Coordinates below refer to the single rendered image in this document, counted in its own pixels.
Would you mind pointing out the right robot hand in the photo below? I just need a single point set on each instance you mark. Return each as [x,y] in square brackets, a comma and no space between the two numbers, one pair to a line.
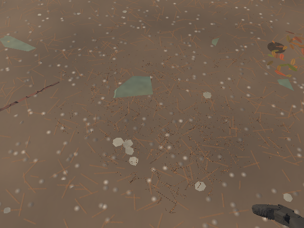
[280,214]

